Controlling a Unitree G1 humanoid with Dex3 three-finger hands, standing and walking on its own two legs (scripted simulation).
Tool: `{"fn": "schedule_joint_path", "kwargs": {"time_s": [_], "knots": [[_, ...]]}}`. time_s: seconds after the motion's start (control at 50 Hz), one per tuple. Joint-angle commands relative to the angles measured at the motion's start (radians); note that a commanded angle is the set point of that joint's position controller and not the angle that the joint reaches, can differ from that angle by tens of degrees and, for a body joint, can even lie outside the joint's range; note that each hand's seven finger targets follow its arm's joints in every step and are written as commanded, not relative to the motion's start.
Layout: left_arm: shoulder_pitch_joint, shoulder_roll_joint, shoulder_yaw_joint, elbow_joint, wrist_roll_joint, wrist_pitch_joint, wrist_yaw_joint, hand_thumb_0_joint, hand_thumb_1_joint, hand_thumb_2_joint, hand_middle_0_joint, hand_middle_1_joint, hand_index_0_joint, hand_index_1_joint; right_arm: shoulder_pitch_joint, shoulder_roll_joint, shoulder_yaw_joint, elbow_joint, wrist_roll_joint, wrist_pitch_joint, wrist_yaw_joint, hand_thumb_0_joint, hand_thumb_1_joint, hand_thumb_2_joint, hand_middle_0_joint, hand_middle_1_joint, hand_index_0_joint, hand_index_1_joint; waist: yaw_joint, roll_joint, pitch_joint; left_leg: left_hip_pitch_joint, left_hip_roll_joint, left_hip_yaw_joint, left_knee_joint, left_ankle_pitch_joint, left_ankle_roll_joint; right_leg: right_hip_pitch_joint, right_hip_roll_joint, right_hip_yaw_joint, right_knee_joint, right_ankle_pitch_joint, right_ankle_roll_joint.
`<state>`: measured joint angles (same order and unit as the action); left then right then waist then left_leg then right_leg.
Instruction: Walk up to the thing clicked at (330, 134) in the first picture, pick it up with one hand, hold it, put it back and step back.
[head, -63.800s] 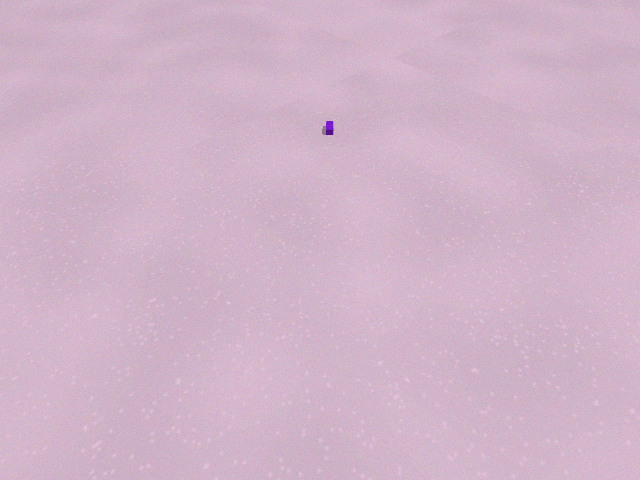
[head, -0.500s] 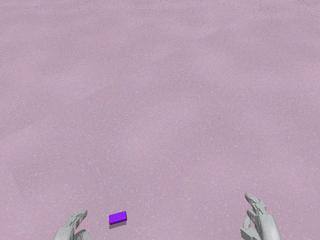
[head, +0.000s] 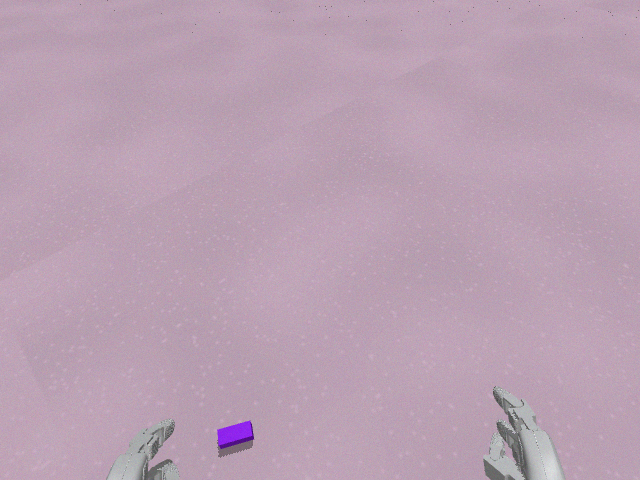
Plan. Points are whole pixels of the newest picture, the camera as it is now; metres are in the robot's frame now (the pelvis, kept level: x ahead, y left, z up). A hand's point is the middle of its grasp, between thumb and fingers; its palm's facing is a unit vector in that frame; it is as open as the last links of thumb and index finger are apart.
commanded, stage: home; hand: left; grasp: from above
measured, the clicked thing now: (235, 434) +0.41 +0.25 -0.70
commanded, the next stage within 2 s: stand in 0.94 s
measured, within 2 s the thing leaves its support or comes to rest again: neither
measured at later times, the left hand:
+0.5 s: hand out of the picture +0.17 +0.18 -0.05, palm faces +0.03 -0.98 -0.21, open 7.4 cm
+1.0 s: hand out of the picture +0.17 +0.18 -0.05, palm faces +0.03 -0.98 -0.21, open 7.4 cm
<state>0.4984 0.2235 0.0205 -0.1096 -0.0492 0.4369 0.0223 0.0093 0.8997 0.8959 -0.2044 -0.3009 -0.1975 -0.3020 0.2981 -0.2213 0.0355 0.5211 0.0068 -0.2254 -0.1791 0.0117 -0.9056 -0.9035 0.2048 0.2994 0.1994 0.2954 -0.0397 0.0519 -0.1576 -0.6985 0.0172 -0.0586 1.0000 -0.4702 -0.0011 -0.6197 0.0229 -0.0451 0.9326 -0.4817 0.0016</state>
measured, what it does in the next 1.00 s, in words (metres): stands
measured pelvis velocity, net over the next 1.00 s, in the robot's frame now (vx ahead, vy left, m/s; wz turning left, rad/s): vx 0.01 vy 0.00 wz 0.00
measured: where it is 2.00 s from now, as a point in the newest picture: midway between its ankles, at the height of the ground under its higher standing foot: outside the picture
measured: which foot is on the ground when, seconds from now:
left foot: down 0.00-1.00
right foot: down 0.00-1.00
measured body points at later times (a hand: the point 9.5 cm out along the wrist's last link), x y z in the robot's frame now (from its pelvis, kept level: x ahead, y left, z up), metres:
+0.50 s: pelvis +0.01 +0.00 +0.00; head +0.03 +0.01 +0.45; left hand +0.17 +0.23 -0.03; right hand +0.16 -0.24 -0.06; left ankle +0.02 +0.12 -0.68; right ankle -0.01 -0.12 -0.68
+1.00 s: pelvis +0.01 +0.00 +0.00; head +0.03 +0.01 +0.45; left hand +0.17 +0.23 -0.03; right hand +0.17 -0.24 -0.06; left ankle +0.02 +0.12 -0.68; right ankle -0.01 -0.12 -0.68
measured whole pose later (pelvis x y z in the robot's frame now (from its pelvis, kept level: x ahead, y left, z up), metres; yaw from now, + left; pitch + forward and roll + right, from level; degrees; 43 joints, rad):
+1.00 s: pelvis +0.01 +0.00 +0.00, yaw +0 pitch +10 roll -3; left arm 0.51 0.23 0.02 -0.14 -0.05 0.45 0.03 0.01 0.90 0.90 -0.20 -0.30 -0.20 -0.30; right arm 0.30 -0.22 0.03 0.51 0.01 -0.21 -0.17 0.01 -0.91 -0.90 0.21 0.30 0.20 0.30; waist -0.04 0.05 -0.17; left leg -0.70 0.02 -0.06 1.01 -0.49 0.00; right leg -0.62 0.02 -0.04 0.94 -0.50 0.01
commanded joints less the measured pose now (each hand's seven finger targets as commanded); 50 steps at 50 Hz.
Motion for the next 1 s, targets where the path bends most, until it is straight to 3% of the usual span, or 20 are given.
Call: {"fn": "schedule_joint_path", "kwargs": {"time_s": [0.0,0.02,0.04,0.08,0.16,0.18,0.24,0.28,0.34,0.36,0.44,0.5,0.52,0.6,0.62,0.68,0.76,0.86,0.88,0.98], "knots": [[-0.012,0.102,0.065,-0.18,0.002,-0.044,0.005,0.0,0.9,0.9,-0.2,-0.3,-0.2,-0.3,-0.072,-0.121,-0.051,-0.156,0.003,-0.064,-0.015,0.0,-0.9,-0.9,0.2,0.3,0.2,0.3,-0.004,-0.007,-0.057,0.119,-0.012,0.015,-0.169,0.154,0.018,-0.002,0.012,-0.01,-0.159,0.148,-0.005],[-0.025,0.101,0.058,-0.199,0.002,-0.045,0.006,0.0,0.9,0.9,-0.2,-0.3,-0.2,-0.3,-0.076,-0.117,-0.048,-0.16,0.002,-0.065,-0.017,0.0,-0.9,-0.9,0.2,0.3,0.2,0.3,-0.003,-0.004,-0.068,0.113,-0.014,0.013,-0.163,0.163,0.017,0.0,0.011,-0.012,-0.158,0.156,-0.005],[-0.048,0.125,0.08,-0.233,0.002,-0.052,0.008,0.0,0.9,0.9,-0.2,-0.3,-0.2,-0.3,-0.073,-0.123,-0.054,-0.156,0.002,-0.065,-0.016,0.0,-0.9,-0.9,0.2,0.3,0.2,0.3,0.0,0.0,-0.075,0.123,-0.011,0.01,-0.169,0.164,0.016,0.004,0.014,-0.014,-0.151,0.155,-0.007],[-0.007,0.094,0.051,-0.179,0.003,-0.043,0.003,0.0,0.9,0.9,-0.2,-0.3,-0.2,-0.3,-0.075,-0.118,-0.049,-0.159,0.002,-0.064,-0.015,0.0,-0.9,-0.9,0.2,0.3,0.2,0.3,-0.001,-0.006,-0.058,0.114,-0.012,0.006,-0.165,0.169,0.016,0.001,0.013,-0.016,-0.152,0.161,-0.006],[-0.035,0.13,0.081,-0.235,0.003,-0.051,0.01,0.0,0.9,0.9,-0.2,-0.3,-0.2,-0.3,-0.073,-0.126,-0.057,-0.161,0.001,-0.063,-0.016,0.0,-0.9,-0.9,0.2,0.3,0.2,0.3,0.0,-0.005,-0.099,0.133,-0.012,0.011,-0.156,0.205,0.016,0.015,0.013,-0.012,-0.142,0.192,-0.007],[-0.016,0.115,0.068,-0.201,0.004,-0.047,0.008,0.0,0.9,0.9,-0.2,-0.3,-0.2,-0.3,-0.068,-0.123,-0.054,-0.152,0.001,-0.062,-0.017,0.0,-0.9,-0.9,0.2,0.3,0.2,0.3,0.002,-0.004,-0.067,0.12,-0.013,0.014,-0.154,0.2,0.015,0.004,0.013,-0.013,-0.144,0.186,-0.006],[0.009,0.092,0.052,-0.18,0.001,-0.039,0.005,0.0,0.9,0.9,-0.2,-0.3,-0.2,-0.3,-0.066,-0.121,-0.053,-0.153,0.001,-0.061,-0.014,0.0,-0.9,-0.9,0.2,0.3,0.2,0.3,-0.005,-0.007,-0.089,0.135,-0.009,0.006,-0.153,0.232,0.015,0.012,0.015,-0.014,-0.134,0.217,-0.006],[-0.027,0.128,0.083,-0.234,0.001,-0.044,0.009,0.0,0.9,0.9,-0.2,-0.3,-0.2,-0.3,-0.074,-0.122,-0.055,-0.157,0.002,-0.059,-0.016,0.0,-0.9,-0.9,0.2,0.3,0.2,0.3,0.009,0.006,-0.083,0.125,-0.011,0.009,-0.154,0.225,0.014,0.012,0.014,-0.016,-0.139,0.206,-0.007],[-0.022,0.11,0.059,-0.212,0.003,-0.043,0.009,0.0,0.9,0.9,-0.2,-0.3,-0.2,-0.3,-0.07,-0.121,-0.052,-0.157,0.0,-0.058,-0.014,0.0,-0.9,-0.9,0.2,0.3,0.2,0.3,-0.005,-0.006,-0.063,0.117,-0.012,0.006,-0.155,0.198,0.016,0.002,0.014,-0.015,-0.143,0.188,-0.006],[0.003,0.096,0.057,-0.19,0.0,-0.036,0.009,0.0,0.9,0.9,-0.2,-0.3,-0.2,-0.3,-0.072,-0.115,-0.05,-0.159,0.002,-0.057,-0.015,0.0,-0.9,-0.9,0.2,0.3,0.2,0.3,0.004,-0.009,-0.057,0.11,-0.014,0.012,-0.153,0.196,0.016,0.003,0.013,-0.014,-0.148,0.186,-0.006],[-0.009,0.129,0.079,-0.222,0.006,-0.041,0.012,0.0,0.9,0.9,-0.2,-0.3,-0.2,-0.3,-0.071,-0.127,-0.06,-0.16,0.001,-0.054,-0.014,0.0,-0.9,-0.9,0.2,0.3,0.2,0.3,0.006,0.01,-0.083,0.13,-0.009,0.007,-0.155,0.227,0.013,0.011,0.015,-0.016,-0.132,0.206,-0.009],[-0.007,0.094,0.046,-0.208,0.001,-0.037,0.009,0.0,0.9,0.9,-0.2,-0.3,-0.2,-0.3,-0.065,-0.119,-0.052,-0.159,0.002,-0.054,-0.012,0.0,-0.9,-0.9,0.2,0.3,0.2,0.3,-0.004,0.004,-0.071,0.124,-0.01,0.004,-0.155,0.216,0.014,0.002,0.015,-0.016,-0.133,0.204,-0.008],[-0.005,0.111,0.07,-0.227,-0.002,-0.039,0.008,0.0,0.9,0.9,-0.2,-0.3,-0.2,-0.3,-0.062,-0.125,-0.058,-0.158,0.001,-0.053,-0.011,0.0,-0.9,-0.9,0.2,0.3,0.2,0.3,0.0,0.016,-0.103,0.144,-0.007,-0.001,-0.157,0.236,0.011,0.013,0.017,-0.017,-0.125,0.214,-0.01],[-0.002,0.122,0.071,-0.223,0.002,-0.039,0.012,0.0,0.9,0.9,-0.2,-0.3,-0.2,-0.3,-0.066,-0.131,-0.061,-0.159,0.002,-0.051,-0.011,0.0,-0.9,-0.9,0.2,0.3,0.2,0.3,0.005,0.003,-0.082,0.131,-0.006,-0.003,-0.153,0.244,0.011,0.011,0.017,-0.019,-0.123,0.221,-0.009],[0.006,0.099,0.053,-0.203,-0.001,-0.038,0.009,0.0,0.9,0.9,-0.2,-0.3,-0.2,-0.3,-0.061,-0.123,-0.055,-0.157,0.002,-0.05,-0.009,0.0,-0.9,-0.9,0.2,0.3,0.2,0.3,-0.006,0.002,-0.097,0.143,-0.005,-0.004,-0.148,0.27,0.011,0.015,0.017,-0.017,-0.12,0.243,-0.009],[-0.01,0.12,0.068,-0.218,-0.001,-0.037,0.01,0.0,0.9,0.9,-0.2,-0.3,-0.2,-0.3,-0.064,-0.134,-0.061,-0.156,0.003,-0.046,-0.008,0.0,-0.9,-0.9,0.2,0.3,0.2,0.3,0.0,0.01,-0.076,0.137,-0.004,-0.005,-0.156,0.251,0.011,0.007,0.017,-0.019,-0.123,0.227,-0.01],[0.013,0.092,0.055,-0.195,-0.002,-0.034,0.009,0.0,0.9,0.9,-0.2,-0.3,-0.2,-0.3,-0.068,-0.12,-0.055,-0.168,0.004,-0.044,-0.008,0.0,-0.9,-0.9,0.2,0.3,0.2,0.3,-0.001,-0.005,-0.091,0.135,-0.007,0.0,-0.15,0.249,0.013,0.011,0.016,-0.019,-0.13,0.228,-0.008],[0.001,0.124,0.079,-0.218,-0.002,-0.036,0.011,0.0,0.9,0.9,-0.2,-0.3,-0.2,-0.3,-0.066,-0.129,-0.062,-0.168,0.005,-0.043,-0.009,0.0,-0.9,-0.9,0.2,0.3,0.2,0.3,0.003,-0.014,-0.093,0.132,-0.01,0.009,-0.138,0.262,0.017,0.019,0.012,-0.013,-0.132,0.247,-0.005],[0.007,0.099,0.05,-0.204,0.001,-0.036,0.008,0.0,0.9,0.9,-0.2,-0.3,-0.2,-0.3,-0.06,-0.123,-0.056,-0.167,0.004,-0.043,-0.007,0.0,-0.9,-0.9,0.2,0.3,0.2,0.3,-0.007,-0.013,-0.113,0.143,-0.01,0.005,-0.138,0.277,0.017,0.027,0.013,-0.012,-0.127,0.26,-0.005],[-0.019,0.14,0.087,-0.22,0.005,-0.038,0.015,0.0,0.9,0.9,-0.2,-0.3,-0.2,-0.3,-0.067,-0.131,-0.062,-0.165,0.004,-0.038,-0.009,0.0,-0.9,-0.9,0.2,0.3,0.2,0.3,0.0,0.0,-0.077,0.122,-0.013,0.013,-0.147,0.215,0.018,0.007,0.011,-0.009,-0.144,0.204,-0.006]]}}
